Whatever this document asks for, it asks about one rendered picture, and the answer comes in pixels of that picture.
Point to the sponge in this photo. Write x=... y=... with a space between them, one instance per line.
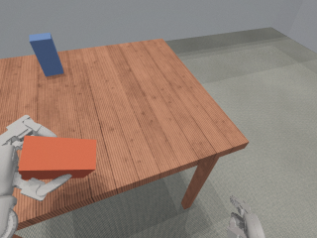
x=51 y=157

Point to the left robot hand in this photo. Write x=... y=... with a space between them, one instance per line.
x=10 y=142

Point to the left robot forearm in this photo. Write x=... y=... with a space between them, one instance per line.
x=8 y=217

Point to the table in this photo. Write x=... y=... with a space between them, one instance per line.
x=151 y=118

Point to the right robot hand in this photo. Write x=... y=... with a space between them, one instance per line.
x=249 y=225

